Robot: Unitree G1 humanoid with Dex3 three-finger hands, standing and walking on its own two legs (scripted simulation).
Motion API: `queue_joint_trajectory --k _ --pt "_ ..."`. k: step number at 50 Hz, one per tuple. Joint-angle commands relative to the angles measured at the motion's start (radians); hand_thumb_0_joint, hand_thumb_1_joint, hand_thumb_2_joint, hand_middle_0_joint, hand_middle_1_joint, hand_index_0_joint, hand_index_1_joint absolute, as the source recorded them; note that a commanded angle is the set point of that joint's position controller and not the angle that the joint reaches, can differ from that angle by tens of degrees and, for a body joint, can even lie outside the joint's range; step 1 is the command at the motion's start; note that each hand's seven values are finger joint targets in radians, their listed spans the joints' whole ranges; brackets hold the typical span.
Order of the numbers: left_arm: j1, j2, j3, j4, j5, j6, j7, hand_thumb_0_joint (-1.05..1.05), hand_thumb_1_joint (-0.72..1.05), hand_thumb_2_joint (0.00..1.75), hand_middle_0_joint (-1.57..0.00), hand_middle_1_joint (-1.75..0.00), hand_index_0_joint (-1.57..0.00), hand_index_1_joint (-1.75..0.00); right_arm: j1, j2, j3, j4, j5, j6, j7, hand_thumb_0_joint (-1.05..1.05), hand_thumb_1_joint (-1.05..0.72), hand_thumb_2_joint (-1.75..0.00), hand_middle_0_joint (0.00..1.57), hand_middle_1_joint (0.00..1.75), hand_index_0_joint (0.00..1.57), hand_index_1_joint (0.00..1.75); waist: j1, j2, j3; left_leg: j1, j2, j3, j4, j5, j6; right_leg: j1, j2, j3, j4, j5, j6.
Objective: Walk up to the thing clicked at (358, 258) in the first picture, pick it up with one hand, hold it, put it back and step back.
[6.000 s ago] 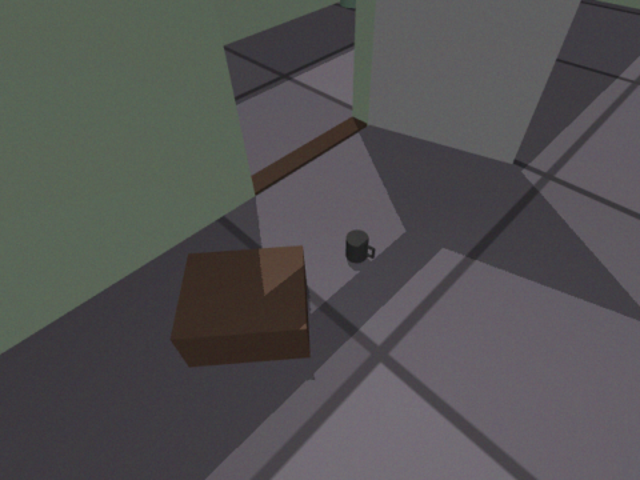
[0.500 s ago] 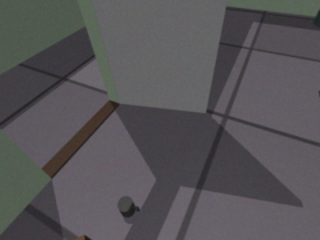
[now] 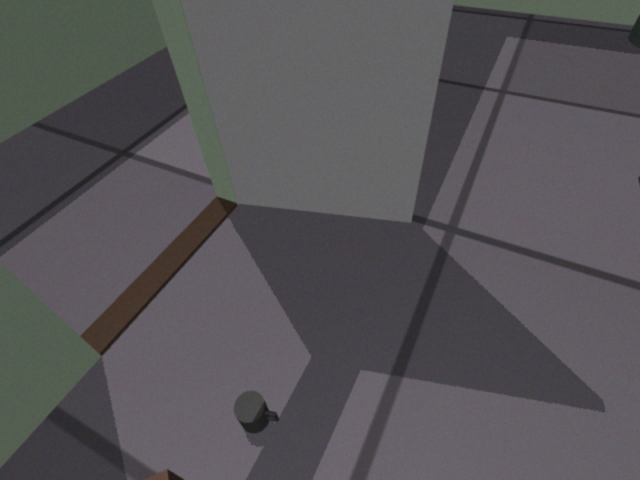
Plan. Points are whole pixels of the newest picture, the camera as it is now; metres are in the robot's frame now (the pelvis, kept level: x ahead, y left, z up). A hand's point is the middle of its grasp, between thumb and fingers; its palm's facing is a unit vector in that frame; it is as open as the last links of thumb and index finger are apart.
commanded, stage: stand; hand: left
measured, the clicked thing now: (257, 413) +0.44 +0.25 -0.73
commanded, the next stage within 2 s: rise first in 1.68 s
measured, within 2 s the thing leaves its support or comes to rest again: neither
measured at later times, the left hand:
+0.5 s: hand out of the picture +0.08 +0.25 -0.15, palm faces -0.03 -0.94 -0.35, open 7.3 cm
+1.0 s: hand out of the picture +0.07 +0.26 -0.15, palm faces -0.03 -0.94 -0.35, open 7.3 cm
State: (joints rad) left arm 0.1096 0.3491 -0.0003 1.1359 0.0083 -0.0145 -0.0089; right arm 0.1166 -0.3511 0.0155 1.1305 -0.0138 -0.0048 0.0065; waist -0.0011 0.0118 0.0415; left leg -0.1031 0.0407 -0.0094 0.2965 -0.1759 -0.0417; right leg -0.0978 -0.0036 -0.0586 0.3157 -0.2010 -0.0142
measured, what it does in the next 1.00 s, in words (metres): stands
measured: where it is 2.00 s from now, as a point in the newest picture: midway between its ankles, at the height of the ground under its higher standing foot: outside the picture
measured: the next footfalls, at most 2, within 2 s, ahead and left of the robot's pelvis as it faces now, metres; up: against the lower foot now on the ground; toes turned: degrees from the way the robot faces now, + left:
none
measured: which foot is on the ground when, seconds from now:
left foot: down 0.00-1.00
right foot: down 0.00-1.00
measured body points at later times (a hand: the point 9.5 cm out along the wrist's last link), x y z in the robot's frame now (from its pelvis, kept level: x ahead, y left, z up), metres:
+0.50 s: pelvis +0.00 +0.00 +0.00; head +0.01 -0.01 +0.45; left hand +0.08 +0.30 -0.13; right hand +0.08 -0.30 -0.14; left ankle -0.01 +0.15 -0.75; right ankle -0.02 -0.11 -0.75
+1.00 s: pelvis +0.00 +0.00 +0.00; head +0.00 +0.00 +0.45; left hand +0.07 +0.30 -0.13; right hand +0.06 -0.30 -0.14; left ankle -0.01 +0.15 -0.75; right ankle -0.02 -0.11 -0.75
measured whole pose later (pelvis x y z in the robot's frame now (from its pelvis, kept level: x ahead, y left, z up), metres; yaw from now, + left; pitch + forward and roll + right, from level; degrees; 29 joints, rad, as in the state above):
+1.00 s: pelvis +0.00 +0.00 +0.00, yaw -1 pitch -2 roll +0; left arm 0.12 0.35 0.00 1.13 0.01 -0.01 -0.01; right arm 0.13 -0.35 0.02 1.12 -0.01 0.00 0.00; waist 0.00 0.01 0.04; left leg -0.08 0.04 0.01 0.29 -0.17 -0.04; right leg -0.08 0.00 -0.04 0.31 -0.19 -0.01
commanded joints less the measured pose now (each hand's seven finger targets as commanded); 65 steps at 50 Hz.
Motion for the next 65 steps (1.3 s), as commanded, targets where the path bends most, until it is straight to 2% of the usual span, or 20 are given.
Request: queue_joint_trajectory --k 1,7,16,22,28,30,33,40,48,57,63,65 --pt "-0.028 0.222 0.043 -0.058 -0.002 -0.020 0.017 0.00 0.90 0.90 -0.20 -0.30 -0.20 -0.30 -0.027 -0.209 -0.043 -0.054 0.003 -0.025 -0.017 0.00 -0.90 -0.90 0.20 0.30 0.20 0.30 0.003 -0.015 -0.090 0.027 0.099 -0.067 -0.017 0.211 0.046 0.030 -0.142 0.108 -0.042 0.232 -0.008" --pt "-0.028 0.221 0.043 -0.057 -0.002 -0.019 0.020 0.00 0.90 0.90 -0.20 -0.30 -0.20 -0.30 -0.031 -0.207 -0.044 -0.059 0.003 -0.024 -0.019 0.00 -0.90 -0.90 0.20 0.30 0.20 0.30 0.002 -0.022 -0.097 0.035 0.103 -0.061 -0.007 0.253 0.048 0.046 -0.141 0.103 -0.034 0.291 -0.006" --pt "-0.035 0.216 0.046 -0.057 -0.002 -0.015 0.018 0.00 0.90 0.90 -0.20 -0.30 -0.20 -0.30 -0.039 -0.212 -0.044 -0.060 0.005 -0.023 -0.021 0.00 -0.90 -0.90 0.20 0.30 0.20 0.30 0.005 -0.006 -0.072 0.033 0.104 -0.062 -0.024 0.208 0.047 0.033 -0.139 0.109 -0.046 0.225 -0.010" --pt "-0.025 0.217 0.045 -0.061 -0.003 -0.020 0.020 0.00 0.90 0.90 -0.20 -0.30 -0.20 -0.30 -0.042 -0.207 -0.044 -0.066 0.007 -0.024 -0.020 0.00 -0.90 -0.90 0.20 0.30 0.20 0.30 0.005 -0.018 -0.091 0.055 0.103 -0.054 -0.009 0.259 0.048 0.048 -0.140 0.107 -0.040 0.310 -0.006" --pt "-0.027 0.219 0.046 -0.059 -0.002 -0.017 0.021 0.00 0.90 0.90 -0.20 -0.30 -0.20 -0.30 -0.045 -0.206 -0.043 -0.068 0.006 -0.020 -0.019 0.00 -0.90 -0.90 0.20 0.30 0.20 0.30 0.002 -0.016 -0.055 0.039 0.103 -0.059 -0.027 0.187 0.049 0.018 -0.136 0.110 -0.058 0.219 -0.008" --pt "-0.029 0.224 0.048 -0.065 -0.001 -0.018 0.021 0.00 0.90 0.90 -0.20 -0.30 -0.20 -0.30 -0.034 -0.205 -0.044 -0.070 0.005 -0.021 -0.020 0.00 -0.90 -0.90 0.20 0.30 0.20 0.30 -0.001 -0.021 -0.074 0.040 0.102 -0.055 -0.023 0.205 0.049 0.030 -0.135 0.109 -0.052 0.246 -0.008" --pt "-0.030 0.220 0.047 -0.062 0.000 -0.018 0.020 0.00 0.90 0.90 -0.20 -0.30 -0.20 -0.30 -0.036 -0.210 -0.045 -0.066 0.005 -0.021 -0.019 0.00 -0.90 -0.90 0.20 0.30 0.20 0.30 0.001 -0.011 -0.072 0.038 0.103 -0.055 -0.023 0.177 0.051 0.032 -0.140 0.118 -0.057 0.221 -0.011" --pt "-0.026 0.221 0.048 -0.062 -0.001 -0.018 0.018 0.00 0.90 0.90 -0.20 -0.30 -0.20 -0.30 -0.033 -0.206 -0.041 -0.069 0.004 -0.024 -0.019 0.00 -0.90 -0.90 0.20 0.30 0.20 0.30 0.004 -0.006 -0.070 0.034 0.105 -0.058 -0.029 0.187 0.051 0.031 -0.137 0.117 -0.051 0.220 -0.010" --pt "-0.025 0.219 0.046 -0.061 -0.001 -0.015 0.016 0.00 0.90 0.90 -0.20 -0.30 -0.20 -0.30 -0.030 -0.212 -0.044 -0.064 0.003 -0.024 -0.019 0.00 -0.90 -0.90 0.20 0.30 0.20 0.30 0.003 -0.003 -0.045 0.027 0.104 -0.062 -0.039 0.134 0.051 0.005 -0.135 0.122 -0.064 0.154 -0.010" --pt "-0.022 0.221 0.045 -0.064 -0.001 -0.018 0.017 0.00 0.90 0.90 -0.20 -0.30 -0.20 -0.30 -0.026 -0.209 -0.046 -0.064 0.003 -0.024 -0.016 0.00 -0.90 -0.90 0.20 0.30 0.20 0.30 0.002 -0.008 -0.054 0.026 0.100 -0.062 -0.040 0.140 0.051 0.006 -0.132 0.121 -0.062 0.169 -0.009" --pt "-0.022 0.223 0.044 -0.066 0.000 -0.017 0.017 0.00 0.90 0.90 -0.20 -0.30 -0.20 -0.30 -0.022 -0.213 -0.048 -0.060 0.001 -0.023 -0.017 0.00 -0.90 -0.90 0.20 0.30 0.20 0.30 0.003 -0.001 -0.046 0.018 0.101 -0.060 -0.042 0.098 0.052 -0.009 -0.132 0.129 -0.069 0.121 -0.010" --pt "-0.021 0.224 0.043 -0.065 0.001 -0.017 0.017 0.00 0.90 0.90 -0.20 -0.30 -0.20 -0.30 -0.025 -0.210 -0.047 -0.060 0.002 -0.023 -0.016 0.00 -0.90 -0.90 0.20 0.30 0.20 0.30 0.001 -0.005 -0.048 0.022 0.104 -0.062 -0.041 0.116 0.052 -0.004 -0.134 0.129 -0.064 0.134 -0.011"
